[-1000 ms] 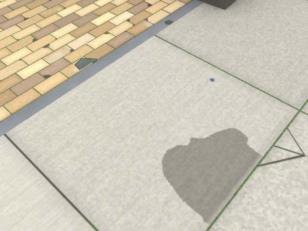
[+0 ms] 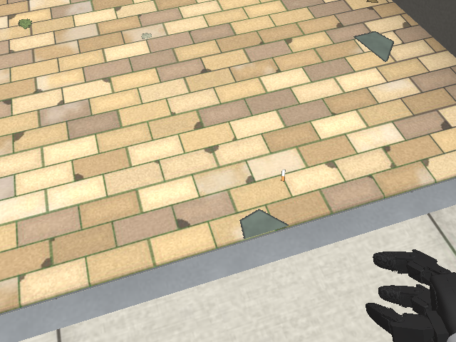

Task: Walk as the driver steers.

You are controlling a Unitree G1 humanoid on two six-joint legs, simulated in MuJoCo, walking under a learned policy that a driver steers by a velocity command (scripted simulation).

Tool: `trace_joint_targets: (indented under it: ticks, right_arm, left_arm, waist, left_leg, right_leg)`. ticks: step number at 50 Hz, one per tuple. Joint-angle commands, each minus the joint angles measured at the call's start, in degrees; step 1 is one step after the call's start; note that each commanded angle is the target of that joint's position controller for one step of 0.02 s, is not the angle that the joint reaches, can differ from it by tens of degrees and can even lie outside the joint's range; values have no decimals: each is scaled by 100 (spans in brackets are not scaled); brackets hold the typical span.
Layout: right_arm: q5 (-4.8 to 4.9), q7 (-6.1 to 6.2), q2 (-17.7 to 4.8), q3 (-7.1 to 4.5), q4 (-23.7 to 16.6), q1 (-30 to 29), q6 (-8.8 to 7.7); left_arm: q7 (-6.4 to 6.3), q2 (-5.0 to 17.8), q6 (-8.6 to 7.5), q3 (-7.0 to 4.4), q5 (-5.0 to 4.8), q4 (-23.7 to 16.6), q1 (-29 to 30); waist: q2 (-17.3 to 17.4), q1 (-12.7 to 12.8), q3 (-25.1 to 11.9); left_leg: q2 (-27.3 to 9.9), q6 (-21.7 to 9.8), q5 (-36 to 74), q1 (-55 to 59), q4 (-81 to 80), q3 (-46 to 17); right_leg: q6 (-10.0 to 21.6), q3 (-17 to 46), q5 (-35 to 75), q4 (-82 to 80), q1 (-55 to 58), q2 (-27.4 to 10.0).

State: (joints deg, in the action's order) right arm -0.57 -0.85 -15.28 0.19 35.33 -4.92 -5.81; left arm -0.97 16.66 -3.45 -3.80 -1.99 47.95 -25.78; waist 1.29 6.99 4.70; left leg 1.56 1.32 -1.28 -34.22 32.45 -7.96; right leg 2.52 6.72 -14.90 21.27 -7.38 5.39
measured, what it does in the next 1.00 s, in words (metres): walks ahead, turning right: left foot, then right foot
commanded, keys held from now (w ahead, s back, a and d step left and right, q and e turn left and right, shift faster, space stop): e+shift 1.00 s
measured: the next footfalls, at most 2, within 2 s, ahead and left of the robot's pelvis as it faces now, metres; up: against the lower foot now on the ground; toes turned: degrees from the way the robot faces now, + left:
left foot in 0.08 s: +0.26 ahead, +0.11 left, +0.00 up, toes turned -12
right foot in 0.48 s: +0.15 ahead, -0.14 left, +0.00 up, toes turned -31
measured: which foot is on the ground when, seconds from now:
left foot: up 0.00-0.06, down 0.08-0.48, up 0.50-0.86, down 0.88-1.00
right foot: down 0.00-0.08, up 0.10-0.46, down 0.48-0.90, up 0.92-1.00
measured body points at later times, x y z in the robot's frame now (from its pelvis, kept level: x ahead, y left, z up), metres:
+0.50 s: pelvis +0.13 -0.01 -0.02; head +0.15 -0.05 +0.43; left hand +0.41 +0.18 -0.08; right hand +0.14 -0.34 -0.12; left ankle +0.22 +0.12 -0.74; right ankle +0.11 -0.12 -0.75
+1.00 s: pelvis +0.18 -0.01 -0.01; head +0.21 -0.03 +0.44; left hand +0.53 +0.01 -0.08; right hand +0.03 -0.31 -0.09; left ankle +0.28 +0.04 -0.74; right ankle +0.08 -0.09 -0.68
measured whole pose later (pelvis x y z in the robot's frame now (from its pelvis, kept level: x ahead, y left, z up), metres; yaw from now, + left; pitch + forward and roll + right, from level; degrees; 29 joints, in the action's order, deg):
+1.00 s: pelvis +0.18 -0.01 -0.01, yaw -56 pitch +2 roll +1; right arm -1.3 1.2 -16.1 -5.0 41.4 6.6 -0.2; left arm -1.1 21.1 3.2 -6.0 -1.4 31.0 -9.3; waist -3.2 0.1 1.4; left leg 1.9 -0.9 -12.2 -17.1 27.3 -1.0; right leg -1.8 9.1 -25.2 59.7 -30.8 5.8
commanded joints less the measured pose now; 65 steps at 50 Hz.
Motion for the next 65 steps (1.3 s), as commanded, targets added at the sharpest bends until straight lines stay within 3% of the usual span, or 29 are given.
trace_joint_targets:
  ticks: [1, 3, 4, 5, 6, 8, 10, 14, 20, 23, 24, 25, 26, 27, 28, 29, 31, 36, 42, 44, 45, 46, 47, 48, 50, 52, 56, 62, 65]
  right_arm:
    - [18, 67, -746, -300, -228, 506, 29]
    - [-90, 132, -862, -393, -45, 1203, 19]
    - [-191, 202, -1137, -443, 25, 1830, 53]
    - [-311, 174, -969, -338, -111, 1718, 170]
    - [-81, 153, -923, -419, -104, 1386, 295]
    - [18, 206, -425, -318, -223, 811, 420]
    - [-106, 229, -561, -369, -164, 429, 464]
    - [-101, 300, -715, -509, 81, 520, 404]
    - [57, 230, -1076, -691, 241, 511, 462]
    - [201, 151, -1088, -739, 359, 657, 470]
    - [213, 122, -912, -713, 479, 918, 491]
    - [90, 85, -696, -676, 509, 1215, 532]
    - [-105, 141, -612, -616, 49, 774, 533]
    - [-75, 189, -862, -684, -9, 299, 513]
    - [41, 221, -855, -693, -19, 304, 504]
    - [33, 272, -878, -715, 130, 541, 502]
    - [-50, 285, -917, -734, 216, 709, 490]
    - [62, 170, -561, -589, 259, 629, 449]
    - [118, 53, -789, -664, 292, 865, 389]
    - [103, 56, -921, -752, 412, 1245, 368]
    - [22, 96, -1246, -828, 378, 1310, 414]
    - [-165, 118, -1453, -842, 355, 1166, 468]
    - [-206, 148, -1175, -786, 171, 886, 431]
    - [-144, 220, -853, -701, 57, 605, 446]
    - [-12, 347, -710, -647, -12, 428, 516]
    - [-30, 419, -767, -632, 29, 665, 562]
    - [-85, 392, -1017, -722, 152, 1171, 635]
    - [88, 164, -1294, -860, 186, 955, 614]
    - [267, 78, -1118, -854, 293, 963, 575]
  left_arm:
    - [-147, 1029, 22, -325, -46, -661, 636]
    - [-167, 769, 112, -294, -25, -903, 912]
    - [-142, 323, 136, -158, 97, -1092, 770]
    - [-91, 56, 150, -36, 44, -992, -687]
    - [-54, 633, 252, -100, -16, -891, -1009]
    - [-151, 1026, 477, -288, -21, -976, 21]
    - [-204, 923, 644, -317, 42, -1146, 289]
    - [-142, 481, 636, -205, 80, -1456, 688]
    - [126, 673, 706, -234, 58, -1660, 1184]
    - [185, 741, 778, -330, 78, -1682, 1151]
    - [133, 885, 780, -415, 119, -1609, 944]
    - [27, 1546, 749, -606, 138, -1624, 651]
    - [10, 2105, 628, -656, 293, -1852, 840]
    - [67, 1786, 477, -604, 362, -1894, 829]
    - [60, 1664, 378, -547, 324, -1851, 985]
    - [19, 1459, 367, -503, 195, -1892, 1295]
    - [-84, 1214, 452, -398, 127, -2042, 1718]
    - [-180, 1250, 553, -447, 102, -2094, 1667]
    - [-106, 1257, 617, -480, 64, -2178, 1829]
    - [-96, 1114, 639, -433, 7, -2217, 1975]
    - [-81, 730, 658, -329, 50, -2171, 1580]
    - [-64, 785, 608, -341, 25, -2317, 1509]
    - [-31, 1323, 545, -491, 105, -2210, 1362]
    - [-9, 1506, 560, -563, 69, -2048, 1343]
    - [-17, 1256, 650, -519, 82, -1894, 1260]
    - [24, 953, 665, -400, 17, -1983, 1451]
    - [63, 713, 645, -282, 38, -2193, 1901]
    - [177, 715, 743, -312, 52, -2098, 1713]
    - [186, 772, 828, -445, 37, -1930, 1227]
  waist:
    - [-698, -794, -794]
    - [-567, -1150, -1221]
    - [348, -1240, -1946]
    - [1495, -602, -2924]
    - [1449, -493, -3046]
    - [447, -632, -1675]
    - [496, -443, -1032]
    - [512, -492, -1127]
    - [649, -569, -1126]
    - [484, -464, -1088]
    - [156, -427, -1043]
    - [-1341, -492, -838]
    - [-2339, -563, -900]
    - [-1442, -220, -1174]
    - [-1181, -414, -1081]
    - [-834, -624, -1041]
    - [-898, -807, -1143]
    - [-854, -722, -1309]
    - [-1252, -722, -1207]
    - [-1092, -911, -1205]
    - [-93, -692, -1463]
    - [1557, -459, -1062]
    - [1298, -423, -877]
    - [899, -412, -752]
    - [546, -466, -598]
    - [531, -646, -530]
    - [710, -1010, -794]
    - [875, -845, -903]
    - [647, -489, -1018]
  left_leg:
    - [298, -38, 834, 2171, -647, 120]
    - [-123, -240, 1457, 3077, -1013, 42]
    - [-1357, -692, 3514, 4398, -604, -856]
    - [-2949, -1706, 5057, 5354, -277, -2425]
    - [-3168, -2036, 3278, 4940, -530, -2878]
    - [-2190, -1607, 938, 3570, -1077, -1526]
    - [-1800, -1467, 578, 2263, -1476, -725]
    - [-1806, -1588, 1001, 2156, -1685, 160]
    - [-2004, -1289, 369, 2177, -1577, 1004]
    - [-1983, -828, -214, 2260, -910, 1355]
    - [-1738, -510, -790, 1941, -318, 1569]
    - [-1082, 57, -2254, 742, 1341, 2121]
    - [-217, 382, -3642, -910, 2773, 1458]
    - [-201, 250, -3454, -1042, 3490, 579]
    - [-228, 97, -2922, -1056, 3516, 365]
    - [-321, 63, -2469, -997, 3361, 285]
    - [-233, 140, -2002, -481, 3121, 293]
    - [199, 294, -1626, 156, 1533, 190]
    - [319, 156, -1626, 1168, 52, 28]
    - [-2, -13, -720, 2191, -1120, 72]
    - [-1177, -437, -581, 3025, -1336, -870]
    - [-2142, -1317, -104, 2838, -1752, -2320]
    - [-2501, -1657, -130, 2574, -1770, -2396]
    - [-2156, -1488, -369, 2404, -1679, -1641]
    - [-1601, -1187, -588, 2413, -1593, -694]
    - [-1481, -1228, -96, 2548, -1644, -66]
    - [-1786, -1416, 399, 3329, -1622, 380]
    - [-2018, -1117, 633, 2952, -1354, 1289]
    - [-1955, -586, 298, 2734, -392, 1719]
  right_leg:
    - [264, 1225, 2510, 185, -1018, -791]
    - [-75, 1148, 2110, 1490, -1087, -370]
    - [-342, 654, -176, 3159, -1865, 43]
    - [-452, 517, -3177, 4483, -2634, 293]
    - [-586, 221, -2619, 5337, -2848, -358]
    - [-816, -171, -1671, 5521, -3278, -735]
    - [-877, -293, -1221, 5366, -2865, -931]
    - [-784, -492, -616, 4309, -2530, -1134]
    - [-422, -888, -11, 2584, -1530, -1089]
    - [-99, -1144, 267, 1355, -879, -826]
    - [102, -989, 625, 920, -402, -701]
    - [608, 584, 2513, 177, 358, -1660]
    - [1696, 2699, 2680, -118, 621, -2646]
    - [1767, 2495, 2288, -257, 538, -2532]
    - [1477, 2118, 1979, -253, 400, -2261]
    - [1169, 1771, 1776, -142, 287, -1999]
    - [984, 1433, 2126, 5, -156, -1719]
    - [906, 1671, 1883, 227, -226, -1373]
    - [787, 2567, 1445, 353, -522, -1164]
    - [486, 2452, 778, 730, -996, -787]
    - [193, 1804, -1121, 1772, -1641, -268]
    - [-136, 589, -2152, 3033, -2776, 429]
    - [-364, 495, -1887, 4130, -3002, -146]
    - [-465, 323, -1437, 4538, -2978, -336]
    - [-630, 87, -787, 5118, -3153, -482]
    - [-738, -296, -521, 5005, -3293, -682]
    - [-892, -557, -545, 4022, -3331, -1033]
    - [-573, -1110, -416, 2337, -1880, -988]
    - [-136, -1268, 234, 904, -767, -701]
Velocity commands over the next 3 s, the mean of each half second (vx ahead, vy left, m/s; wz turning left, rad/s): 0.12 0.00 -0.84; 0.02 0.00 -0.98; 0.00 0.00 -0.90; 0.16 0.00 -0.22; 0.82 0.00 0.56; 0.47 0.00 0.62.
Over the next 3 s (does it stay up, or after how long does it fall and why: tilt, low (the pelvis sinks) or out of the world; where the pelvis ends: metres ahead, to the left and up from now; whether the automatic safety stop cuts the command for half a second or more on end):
stays up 0.33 -0.68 -0.02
